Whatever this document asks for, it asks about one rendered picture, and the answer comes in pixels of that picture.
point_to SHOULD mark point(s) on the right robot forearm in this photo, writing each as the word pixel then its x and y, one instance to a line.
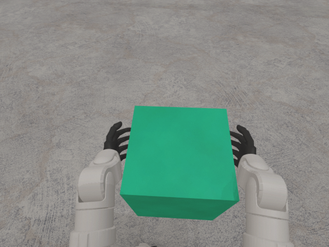
pixel 266 202

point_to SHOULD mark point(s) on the robot left hand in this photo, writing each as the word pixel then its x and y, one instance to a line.
pixel 113 142

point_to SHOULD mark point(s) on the robot right hand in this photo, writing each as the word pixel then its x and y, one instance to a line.
pixel 246 146

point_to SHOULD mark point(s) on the left robot forearm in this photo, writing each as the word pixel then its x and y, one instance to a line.
pixel 94 219

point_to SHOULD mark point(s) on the carton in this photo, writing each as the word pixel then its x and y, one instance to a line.
pixel 179 163

